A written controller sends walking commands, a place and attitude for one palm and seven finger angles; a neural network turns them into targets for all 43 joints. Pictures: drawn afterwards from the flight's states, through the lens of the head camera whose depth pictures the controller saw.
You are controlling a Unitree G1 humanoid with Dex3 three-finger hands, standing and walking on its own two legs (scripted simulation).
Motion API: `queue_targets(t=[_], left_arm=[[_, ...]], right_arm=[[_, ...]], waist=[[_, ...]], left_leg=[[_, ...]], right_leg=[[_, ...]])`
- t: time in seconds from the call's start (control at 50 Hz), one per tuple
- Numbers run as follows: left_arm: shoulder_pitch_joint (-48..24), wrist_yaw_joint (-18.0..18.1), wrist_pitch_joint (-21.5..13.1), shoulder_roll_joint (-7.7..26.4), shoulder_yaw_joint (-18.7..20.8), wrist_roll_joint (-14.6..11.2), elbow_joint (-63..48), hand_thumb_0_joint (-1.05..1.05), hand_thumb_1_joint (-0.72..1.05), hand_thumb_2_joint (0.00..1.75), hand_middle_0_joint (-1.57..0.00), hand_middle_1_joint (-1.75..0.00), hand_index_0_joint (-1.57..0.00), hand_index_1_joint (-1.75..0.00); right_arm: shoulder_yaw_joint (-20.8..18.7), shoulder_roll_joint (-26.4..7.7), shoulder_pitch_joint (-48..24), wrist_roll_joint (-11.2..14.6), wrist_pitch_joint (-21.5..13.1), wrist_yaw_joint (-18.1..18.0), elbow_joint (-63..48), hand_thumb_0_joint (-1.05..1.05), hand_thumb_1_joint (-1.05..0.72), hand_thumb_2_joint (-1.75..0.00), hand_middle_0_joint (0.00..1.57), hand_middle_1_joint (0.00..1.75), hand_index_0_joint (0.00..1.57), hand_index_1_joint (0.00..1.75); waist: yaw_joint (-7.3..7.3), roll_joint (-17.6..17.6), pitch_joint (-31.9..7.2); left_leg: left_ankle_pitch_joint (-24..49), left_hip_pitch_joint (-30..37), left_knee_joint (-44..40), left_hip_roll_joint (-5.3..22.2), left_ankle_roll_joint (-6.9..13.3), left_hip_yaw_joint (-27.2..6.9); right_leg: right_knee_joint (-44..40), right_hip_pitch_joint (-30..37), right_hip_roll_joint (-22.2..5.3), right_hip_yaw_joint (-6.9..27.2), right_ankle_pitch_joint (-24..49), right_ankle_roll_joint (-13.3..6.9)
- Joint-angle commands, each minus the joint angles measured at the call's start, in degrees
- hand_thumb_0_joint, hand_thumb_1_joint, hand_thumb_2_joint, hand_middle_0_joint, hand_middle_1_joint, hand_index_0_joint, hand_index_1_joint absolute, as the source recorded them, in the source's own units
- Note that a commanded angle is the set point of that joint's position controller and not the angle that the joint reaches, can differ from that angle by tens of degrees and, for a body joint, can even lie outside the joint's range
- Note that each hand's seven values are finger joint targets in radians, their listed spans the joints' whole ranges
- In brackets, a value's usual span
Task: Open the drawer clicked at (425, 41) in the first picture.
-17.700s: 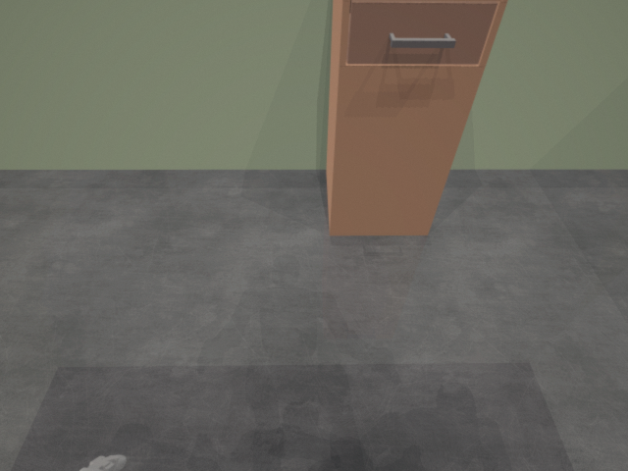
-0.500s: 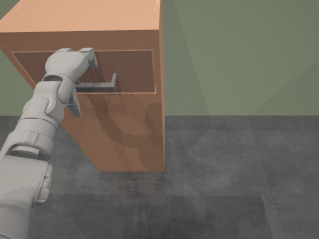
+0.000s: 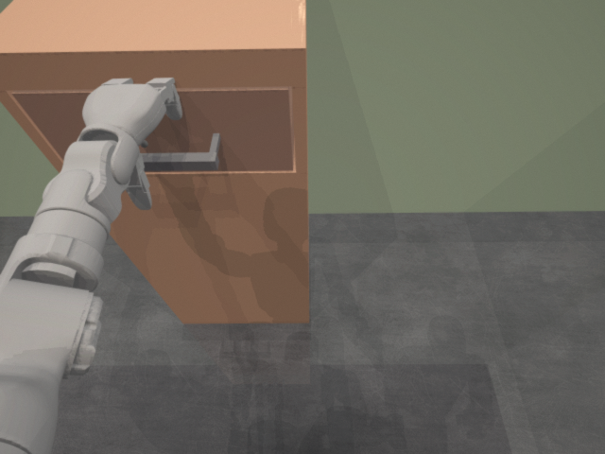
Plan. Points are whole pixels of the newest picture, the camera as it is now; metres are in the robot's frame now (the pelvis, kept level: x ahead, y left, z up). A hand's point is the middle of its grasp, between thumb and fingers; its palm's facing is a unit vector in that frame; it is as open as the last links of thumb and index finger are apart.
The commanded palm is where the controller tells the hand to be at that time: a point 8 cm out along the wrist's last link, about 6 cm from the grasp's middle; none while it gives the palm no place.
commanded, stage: lower the fingers behind the handle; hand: left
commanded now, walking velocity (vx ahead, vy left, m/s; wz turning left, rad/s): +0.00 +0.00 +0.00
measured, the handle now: (163, 151) +0.53 +0.21 +0.08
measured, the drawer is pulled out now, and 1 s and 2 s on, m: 0.00 0.00 0.00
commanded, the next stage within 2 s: close the thumb around the handle in 1.46 s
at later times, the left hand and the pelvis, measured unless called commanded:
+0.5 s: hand (147, 146) +0.49 +0.21 +0.12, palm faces +0.00 -0.01 -1.00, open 13.7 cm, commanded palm +0.48 +0.21 +0.15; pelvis -0.02 +0.00 -0.01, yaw +0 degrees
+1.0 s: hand (174, 181) +0.49 +0.19 +0.05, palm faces +0.02 -0.03 -1.00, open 13.7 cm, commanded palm +0.49 +0.21 +0.11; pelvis -0.03 +0.00 -0.03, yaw +0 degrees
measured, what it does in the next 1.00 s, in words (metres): stands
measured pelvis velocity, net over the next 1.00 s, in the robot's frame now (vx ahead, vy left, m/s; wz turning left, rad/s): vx -0.03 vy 0.00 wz -0.01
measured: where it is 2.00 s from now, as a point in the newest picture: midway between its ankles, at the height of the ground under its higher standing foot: outside the picture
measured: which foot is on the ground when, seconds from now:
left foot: down 0.00-1.00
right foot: down 0.00-1.00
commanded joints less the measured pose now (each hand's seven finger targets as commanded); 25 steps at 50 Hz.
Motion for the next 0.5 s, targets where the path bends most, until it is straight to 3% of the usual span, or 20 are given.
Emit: queue_targets(t=[0.0, 0.04, 0.06, 0.12, 0.14, 0.18, 0.2, 0.24, 0.26, 0.28, 0.34, 0.38, 0.46, 0.48], left_arm=[[-26.3, 2.2, 1.9, 14.5, 5.6, -0.1, -6.0, 0.0, -0.5, 0.3, -0.3, -1.2, -0.3, -1.2], [-25.6, 2.2, 2.3, 11.9, 3.3, 0.2, -4.4, 0.0, -0.5, 0.3, -0.3, -1.2, -0.3, -1.2], [-25.5, 2.3, 2.5, 12.1, 3.6, 0.3, -3.8, 0.0, -0.5, 0.3, -0.3, -1.2, -0.3, -1.2], [-25.5, 2.6, 2.8, 11.8, 3.2, 1.1, -2.6, 0.0, -0.5, 0.3, -0.3, -1.2, -0.3, -1.2], [-26.7, 2.7, 3.0, 10.4, 1.8, 1.2, -2.3, 0.0, -0.5, 0.3, -0.3, -1.2, -0.3, -1.2], [-26.4, 2.8, 3.3, 10.5, 2.2, 1.3, -1.0, 0.0, -0.5, 0.3, -0.3, -1.2, -0.3, -1.2], [-27.1, 3.0, 3.4, 11.6, 2.5, 1.8, -0.5, 0.0, -0.5, 0.3, -0.3, -1.2, -0.3, -1.2], [-26.7, 3.1, 4.1, 9.4, 0.8, 2.0, 0.8, 0.0, -0.5, 0.3, -0.3, -1.2, -0.3, -1.2], [-26.6, 3.2, 4.4, 10.8, 1.7, 2.6, 1.9, 0.0, -0.5, 0.3, -0.3, -1.2, -0.3, -1.2], [-27.4, 3.1, 4.5, 9.8, 1.0, 2.2, 1.9, 0.0, -0.5, 0.3, -0.3, -1.2, -0.3, -1.2], [-27.4, 3.2, 5.1, 9.7, 0.5, 2.8, 2.9, 0.0, -0.5, 0.3, -0.3, -1.2, -0.3, -1.2], [-26.8, 2.9, 5.2, 10.7, 1.4, 2.8, 3.7, 0.0, -0.5, 0.3, -0.3, -1.2, -0.3, -1.2], [-26.8, 2.4, 5.6, 8.9, -1.0, 3.2, 4.9, 0.0, -0.5, 0.3, -0.3, -1.2, -0.3, -1.2], [-27.1, 2.2, 5.6, 8.7, -0.9, 3.0, 4.9, 0.0, -0.5, 0.3, -0.3, -1.2, -0.3, -1.2]], right_arm=[[-3.0, -9.0, 4.2, -0.3, -1.2, -0.5, -4.5, 0.0, -0.9, -0.9, 0.2, 0.3, 0.2, 0.3], [-2.8, -8.8, 4.1, -0.2, -1.3, -0.4, -4.8, 0.0, -0.9, -0.9, 0.2, 0.3, 0.2, 0.3], [-2.8, -8.9, 4.2, -0.2, -1.3, -0.5, -4.7, 0.0, -0.9, -0.9, 0.2, 0.3, 0.2, 0.3], [-2.8, -8.8, 4.5, -0.2, -1.5, -0.4, -5.0, 0.0, -0.9, -0.9, 0.2, 0.3, 0.2, 0.3], [-2.8, -8.9, 4.7, -0.3, -1.6, -0.4, -5.0, 0.0, -0.9, -0.9, 0.2, 0.3, 0.2, 0.3], [-2.9, -9.2, 5.2, -0.3, -1.7, -0.4, -4.8, 0.0, -0.9, -0.9, 0.2, 0.3, 0.2, 0.3], [-2.8, -9.3, 5.2, -0.2, -1.8, -0.5, -4.9, 0.0, -0.9, -0.9, 0.2, 0.3, 0.2, 0.3], [-2.8, -9.1, 5.4, -0.3, -2.1, -0.4, -4.9, 0.0, -0.9, -0.9, 0.2, 0.3, 0.2, 0.3], [-2.7, -9.3, 5.8, -0.3, -2.1, -0.4, -4.7, 0.0, -0.9, -0.9, 0.2, 0.3, 0.2, 0.3], [-2.8, -9.6, 6.0, -0.4, -2.2, -0.4, -4.7, 0.0, -0.9, -0.9, 0.2, 0.3, 0.2, 0.3], [-2.8, -9.4, 6.3, -0.4, -2.3, -0.4, -4.9, 0.0, -0.9, -0.9, 0.2, 0.3, 0.2, 0.3], [-2.8, -9.7, 6.7, -0.4, -2.5, -0.5, -4.8, 0.0, -0.9, -0.9, 0.2, 0.3, 0.2, 0.3], [-2.6, -9.7, 6.8, -0.3, -2.6, -0.6, -5.1, 0.0, -0.9, -0.9, 0.2, 0.3, 0.2, 0.3], [-2.7, -9.8, 7.1, -0.2, -2.7, -0.6, -5.1, 0.0, -0.9, -0.9, 0.2, 0.3, 0.2, 0.3]], waist=[[-1.56, -4.1, -19.9], [-1.91, -3.7, -17.7], [-2.19, -3.5, -17.0], [-2.13, -3.0, -17.8], [-2.83, -2.7, -17.2], [-3.35, -5.1, -16.7], [-3.31, -4.2, -16.7], [-3.6, -2.9, -15.7], [-3.75, -3.5, -15.1], [-4.36, -4.5, -15.2], [-4.31, -2.8, -15.8], [-4.6, -5.1, -15.5], [-5.23, -3.0, -13.4], [-5.67, -4.9, -13.0]], left_leg=[[19.7, 7.3, -1.9, 0.7, -0.5, -3.8], [17.8, 6.2, -2.1, 0.6, -0.6, -3.8], [17.3, 6.2, -2.0, 0.8, -0.6, -3.9], [16.0, 5.9, -1.7, 0.8, -0.7, -4.0], [15.0, 5.8, -1.5, 0.9, -0.7, -4.1], [14.4, 5.1, -1.1, 0.8, -0.5, -4.2], [13.0, 4.1, -1.2, 0.9, -0.5, -4.3], [11.7, 3.9, -1.0, 0.8, -0.6, -4.2], [11.4, 3.3, -0.8, 1.0, -0.7, -4.5], [11.9, 3.2, -0.5, 0.9, -0.5, -4.4], [9.3, 2.0, -0.2, 0.8, -0.6, -4.1], [9.4, 1.0, 0.2, 0.9, -0.3, -4.0], [5.7, -0.7, 0.4, 0.9, -0.5, -4.0], [5.0, -1.0, 0.7, 0.9, -0.2, -3.9]], right_leg=[[-1.9, 10.5, 0.9, 3.9, 14.4, -0.4], [-2.0, 8.8, 1.0, 3.5, 12.8, -0.5], [-1.9, 7.7, 1.0, 3.4, 11.9, -0.5], [-1.5, 6.6, 1.1, 3.4, 10.2, -0.6], [-1.6, 5.4, 1.1, 3.4, 9.1, -0.5], [-1.8, 5.0, 1.3, 3.4, 8.8, -0.5], [-1.5, 4.6, 1.2, 3.5, 7.7, -0.4], [-1.5, 2.9, 1.2, 3.4, 6.3, -0.5], [-1.1, 2.2, 1.3, 3.2, 5.9, -0.5], [-1.3, 2.2, 1.4, 3.3, 6.4, -0.5], [-1.0, 1.4, 1.2, 3.4, 4.4, -0.4], [-1.0, 1.9, 1.3, 3.4, 5.0, -0.3], [-0.7, -1.2, 1.3, 3.3, 1.8, -0.3], [-1.1, -1.2, 1.4, 3.4, 1.5, -0.2]])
